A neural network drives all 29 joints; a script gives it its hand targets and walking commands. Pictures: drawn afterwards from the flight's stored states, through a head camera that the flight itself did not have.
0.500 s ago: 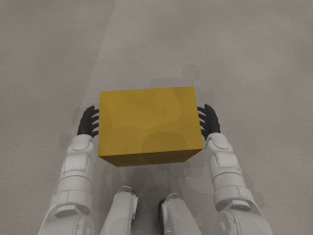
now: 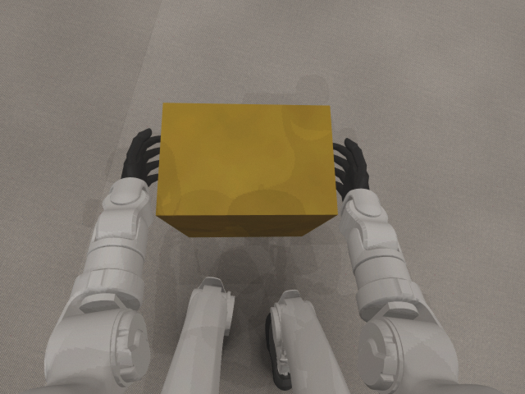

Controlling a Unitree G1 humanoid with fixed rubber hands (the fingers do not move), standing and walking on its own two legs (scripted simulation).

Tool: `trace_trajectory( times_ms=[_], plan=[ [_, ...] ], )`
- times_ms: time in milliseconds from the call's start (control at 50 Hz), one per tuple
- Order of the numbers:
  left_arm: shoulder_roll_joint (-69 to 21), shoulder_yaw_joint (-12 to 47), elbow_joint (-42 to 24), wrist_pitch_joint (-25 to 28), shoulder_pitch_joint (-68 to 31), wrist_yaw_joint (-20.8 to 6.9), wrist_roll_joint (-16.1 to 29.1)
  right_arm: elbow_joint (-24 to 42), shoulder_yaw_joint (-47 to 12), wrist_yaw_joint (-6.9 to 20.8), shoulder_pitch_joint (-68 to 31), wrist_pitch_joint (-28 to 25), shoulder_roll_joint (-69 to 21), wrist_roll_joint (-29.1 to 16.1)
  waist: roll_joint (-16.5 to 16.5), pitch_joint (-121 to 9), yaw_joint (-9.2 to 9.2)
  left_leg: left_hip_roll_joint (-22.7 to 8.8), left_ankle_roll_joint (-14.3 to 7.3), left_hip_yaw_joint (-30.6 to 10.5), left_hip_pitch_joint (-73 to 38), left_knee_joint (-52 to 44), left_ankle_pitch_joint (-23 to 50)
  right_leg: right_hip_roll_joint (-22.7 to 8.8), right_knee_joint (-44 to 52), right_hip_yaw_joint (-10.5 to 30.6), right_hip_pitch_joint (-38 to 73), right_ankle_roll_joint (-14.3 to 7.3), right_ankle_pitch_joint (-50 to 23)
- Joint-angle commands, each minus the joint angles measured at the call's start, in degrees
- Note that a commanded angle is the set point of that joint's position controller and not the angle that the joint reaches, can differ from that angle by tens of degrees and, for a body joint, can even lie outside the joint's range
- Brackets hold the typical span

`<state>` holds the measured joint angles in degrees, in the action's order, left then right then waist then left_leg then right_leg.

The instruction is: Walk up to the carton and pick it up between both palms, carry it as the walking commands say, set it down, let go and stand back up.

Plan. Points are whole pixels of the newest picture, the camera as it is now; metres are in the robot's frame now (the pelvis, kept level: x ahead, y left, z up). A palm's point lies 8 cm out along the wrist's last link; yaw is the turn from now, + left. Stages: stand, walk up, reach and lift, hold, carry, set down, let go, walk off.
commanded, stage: set down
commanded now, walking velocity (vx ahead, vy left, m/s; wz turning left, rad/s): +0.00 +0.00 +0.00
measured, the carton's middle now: (246, 183) +0.44 +0.05 -0.18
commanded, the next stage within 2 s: none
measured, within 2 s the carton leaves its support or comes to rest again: rests again in 1.68 s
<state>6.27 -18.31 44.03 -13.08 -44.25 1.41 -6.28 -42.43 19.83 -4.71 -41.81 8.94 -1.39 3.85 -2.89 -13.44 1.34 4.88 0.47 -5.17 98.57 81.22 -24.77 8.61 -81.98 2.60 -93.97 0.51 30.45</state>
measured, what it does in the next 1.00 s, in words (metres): lowers itself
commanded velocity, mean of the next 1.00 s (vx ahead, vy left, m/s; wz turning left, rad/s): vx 0.00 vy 0.00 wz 0.00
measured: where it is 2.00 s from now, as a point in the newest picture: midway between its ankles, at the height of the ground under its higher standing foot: (242, 354)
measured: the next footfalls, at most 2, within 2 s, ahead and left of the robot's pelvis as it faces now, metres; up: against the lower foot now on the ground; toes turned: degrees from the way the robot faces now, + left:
none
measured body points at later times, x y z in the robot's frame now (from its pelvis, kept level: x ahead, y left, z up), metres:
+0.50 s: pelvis -0.02 +0.00 -0.07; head +0.25 +0.04 +0.28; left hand +0.44 +0.20 -0.20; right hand +0.46 -0.14 -0.18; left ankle +0.08 +0.11 -0.56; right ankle +0.05 -0.11 -0.56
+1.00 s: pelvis -0.04 +0.00 -0.13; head +0.30 +0.03 +0.17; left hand +0.47 +0.22 -0.29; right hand +0.48 -0.12 -0.28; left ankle +0.08 +0.11 -0.56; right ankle +0.05 -0.11 -0.56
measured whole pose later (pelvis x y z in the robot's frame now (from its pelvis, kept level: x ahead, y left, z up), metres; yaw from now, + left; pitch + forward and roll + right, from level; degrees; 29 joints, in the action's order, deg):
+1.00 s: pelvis -0.04 +0.00 -0.13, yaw -2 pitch +45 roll -3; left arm 14.3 -16.6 46.3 -15.4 -65.5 3.3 -1.0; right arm -44.1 19.2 -6.8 -64.3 12.3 5.4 0.5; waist -2.7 2.5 2.5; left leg 5.7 1.7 -4.1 124.4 106.6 -27.5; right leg 11.0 -108.4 1.1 -120.3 2.2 33.9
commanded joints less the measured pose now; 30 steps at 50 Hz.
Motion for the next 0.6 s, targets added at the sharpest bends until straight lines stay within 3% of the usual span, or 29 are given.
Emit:
trace_trajectory(
  times_ms=[0,20,60,80,100,120,140,160,180,200,220,240,260,280,300,320,340,360,380,400,420,440,460,480,500,520,540,560,580],
  plan=[
    [-51.99,25.46,-4.01,2.44,-33.34,-9.77,5.23,3.59,-25.04,10.57,-33.86,-0.26,-46.21,-3.41,8.36,-46.62,-1.4,1.04,2.03,1.68,-43.79,-2.09,21.95,1.4,5.38,-2.29,3.02,0.35,-11.82],
    [-55.28,28.54,-9.68,3.31,-32.35,-9.1,5.83,5.28,-26.24,11.38,-32.89,-0.46,-49.7,-4.2,8.57,-53.19,0.9,1.49,2.14,0.91,-50.29,-3.11,24.46,2.55,3.15,-3.41,3.82,0.71,-14.41],
    [-55.5,29.37,-11.03,3.97,-36.12,-8.32,7.81,4.54,-24.67,12.08,-32.77,-0.62,-46.96,-4.17,9.86,-50.01,-1.95,0.88,2.65,0.24,-49.05,-0.71,29.66,2.07,3.44,-3.17,-0.69,-0.15,-14.76],
    [-55.41,28.93,-9.04,3.22,-34.48,-7.75,6.36,3.7,-25.17,13.03,-34.25,-0.66,-47.97,-4.94,11.36,-52.08,0.55,1.28,3.27,1.01,-50.2,-1.06,27.66,1.91,1.91,-3.82,-1.82,-0.25,-13.93],
    [-55.53,29.34,-8.86,3.03,-32.33,-7.63,6.6,5.12,-25.25,13.0,-35.11,-0.57,-47.74,-5.95,11.29,-53.53,0.36,0.76,2.44,1.08,-49.56,1.23,29.79,1.71,1.25,-3.39,-2.74,-0.23,-14.94],
    [-55.89,30.76,-12.45,3.6,-32.93,-7.32,8.76,9.13,-26.21,12.71,-32.28,-0.97,-48.6,-6.11,8.98,-60.34,-2.31,1.11,2.66,0.47,-50.48,2.43,33.81,2.1,-0.21,-3.81,2.11,0.05,-19.56],
    [-52.73,29.18,-12.27,4.11,-35.01,-6.49,7.95,5.37,-26.83,13.16,-35.35,-0.23,-47.04,-5.78,5.84,-55.42,0.11,0.73,2.45,-0.37,-47.81,1.46,30.18,2.25,-1.34,-4.92,-2.56,0.67,-15.01],
    [-54.29,30.72,-11.04,3.64,-35.09,-6.51,8.15,3.9,-25.04,12.98,-31.85,-0.35,-46.94,-4.86,8.03,-54.13,-2.19,1.2,2.75,-0.54,-48.55,2.03,32.05,2.04,-0.3,-3.49,-3.1,0.59,-16.27],
    [-56.24,31.87,-12.23,3.56,-34.71,-6.7,9.45,5.86,-24.97,13.59,-34.38,-0.49,-44.63,-4.76,9.83,-55.63,-2.69,0.55,3.09,-1.2,-51.28,1.15,33.45,2.17,-0.7,-4.48,-4.25,0.16,-15.43],
    [-53.02,31.67,-13.89,3.57,-37.37,-6.51,8.48,6.88,-27.12,13.66,-37.43,-0.42,-46.96,-6.96,11.4,-56.73,1.23,0.65,2.95,0.12,-49.47,2.6,31.19,1.67,-1.98,-3.16,-4.69,-0.12,-14.08],
    [-52.04,27.95,-9.29,3.23,-37.63,-6.08,7.17,3.22,-24.68,14.11,-39.12,-0.02,-43.78,-5.13,7.61,-49.23,0.92,0.45,2.37,-0.89,-43.89,1.46,23.48,1.16,-2.91,-4.24,-8.19,0.02,-9.57],
    [-53.39,29.02,-9.18,2.84,-36.02,-6.31,7.06,6.79,-24.96,14.1,-39.87,-0.23,-44.77,-6.5,10.69,-52.95,0.95,0.85,1.82,1.08,-45.33,2.88,25.86,1.34,-2.11,-3.27,-5.16,-0.15,-12.86],
    [-54.31,29.24,-9.14,3.16,-35.76,-6.11,7.93,4.31,-25.38,13.78,-37.66,0.48,-45.93,-5.56,6.57,-51.8,0.21,1.25,2.26,0.94,-42.96,2.38,25.42,1.65,-2.38,-4.77,-2.88,0.17,-13.93],
    [-49.08,27.26,-9.03,2.88,-39.18,-6.1,7.48,5.01,-25.31,13.58,-40.69,0.75,-44.46,-6.43,6.3,-52.03,1.53,1.14,1.76,1.63,-40.51,4.43,23.07,1.45,-3.95,-4.48,-4.39,0.04,-11.93],
    [-51.64,28.03,-9.4,2.87,-38.79,-6.25,7.75,4.66,-25.88,13.55,-40.63,1.0,-45.27,-6.23,5.08,-52.2,-1.31,1.29,1.89,2.11,-39.87,3.77,21.01,1.87,-3.26,-4.68,-3.11,0.77,-11.52],
    [-51.4,30.8,-12.24,3.12,-40.92,-6.57,8.85,4.94,-25.98,13.79,-39.64,1.32,-46.69,-6.51,6.94,-53.23,0.68,1.39,1.32,1.5,-43.97,3.6,24.35,2.03,-4.34,-4.59,-4.83,0.89,-12.71],
    [-51.41,28.29,-11.35,2.8,-43.96,-6.61,9.49,2.39,-24.36,14.02,-41.9,1.66,-45.6,-5.44,5.47,-49.41,-1.04,1.34,1.47,2.27,-37.53,4.79,21.55,1.5,-3.83,-4.49,-5.3,0.24,-11.27],
    [-48.94,27.29,-9.22,2.85,-43.4,-6.69,7.76,1.83,-23.82,13.98,-41.3,1.3,-45.67,-5.38,6.1,-47.87,0.88,1.07,1.44,2.82,-36.27,5.27,19.53,1.45,-5.1,-4.08,-7.22,0.39,-9.5],
    [-49.08,24.31,-6.69,2.68,-41.04,-6.63,6.44,1.6,-21.81,13.86,-42.17,1.3,-45.26,-4.54,3.8,-47.69,0.37,1.09,0.94,2.12,-35.25,4.35,15.68,1.87,-4.9,-5.03,-8.23,0.63,-7.21],
    [-49.8,25.38,-6.3,2.58,-41.47,-6.75,5.94,1.54,-23.03,13.68,-42.04,1.27,-46.02,-4.79,4.52,-50.69,1.67,1.15,0.89,2.84,-34.43,5.12,16.87,2.06,-5.68,-4.52,-6.56,0.76,-8.94],
    [-48.93,23.52,-7.37,2.61,-45.58,-6.97,6.56,2.45,-20.89,13.91,-43.43,1.44,-43.85,-4.94,8.53,-51.39,2.27,1.12,1.87,3.46,-34.49,7.08,17.51,1.63,-6.6,-4.25,-8.43,0.06,-8.84],
    [-48.92,23.59,-4.98,2.44,-42.56,-7.31,6.67,2.46,-21.28,13.31,-43.14,1.73,-43.79,-3.17,3.82,-50.96,-0.2,1.33,1.42,2.95,-32.49,6.93,18.48,1.9,-6.15,-4.68,-6.17,0.59,-10.55],
    [-46.0,21.79,-5.32,2.61,-44.88,-7.78,6.06,2.53,-21.62,12.86,-46.59,1.91,-44.25,-5.37,5.78,-49.3,4.09,1.41,0.61,4.63,-27.37,9.05,16.72,1.41,-6.83,-3.23,-6.05,0.98,-9.32],
    [-49.12,25.92,-9.76,3.31,-45.64,-7.97,8.65,5.36,-23.82,12.62,-44.45,1.91,-47.79,-5.74,3.07,-56.06,-0.1,1.78,0.6,4.56,-30.1,8.85,18.85,1.97,-7.29,-3.22,1.83,1.52,-14.75],
    [-48.78,26.08,-7.05,2.62,-44.45,-8.37,8.06,2.26,-23.88,12.26,-45.98,2.37,-46.65,-6.03,6.12,-52.91,2.04,1.49,0.53,5.38,-29.02,9.49,19.35,1.72,-7.68,-3.36,-1.37,1.17,-14.09],
    [-46.35,24.35,-11.22,3.24,-49.46,-8.1,8.33,4.48,-23.68,12.15,-48.52,2.19,-47.85,-6.46,4.36,-55.75,3.85,1.36,0.41,4.7,-28.26,10.79,19.84,1.77,-8.87,-2.98,-2.36,1.35,-13.37],
    [-47.49,22.57,-6.69,2.38,-47.62,-8.26,7.58,1.53,-24.36,11.94,-49.49,2.84,-47.68,-5.65,2.29,-53.3,4.54,1.45,0.46,5.32,-26.38,10.19,17.22,1.43,-8.82,-3.6,-1.42,1.84,-11.59],
    [-49.07,23.83,-7.69,2.02,-47.67,-8.94,7.85,2.72,-24.99,11.51,-47.1,2.6,-48.07,-5.15,0.7,-55.59,0.28,1.65,0.7,5.86,-23.2,11.84,19.29,1.86,-8.35,-2.67,2.99,1.81,-16.39],
    [-46.45,23.13,-8.59,2.1,-48.72,-9.39,8.78,4.76,-25.33,11.06,-50.02,2.65,-46.71,-5.99,3.32,-55.92,4.88,2.16,0.46,6.68,-21.69,12.65,17.91,1.59,-9.46,-2.07,3.29,2.01,-15.66]
  ],
)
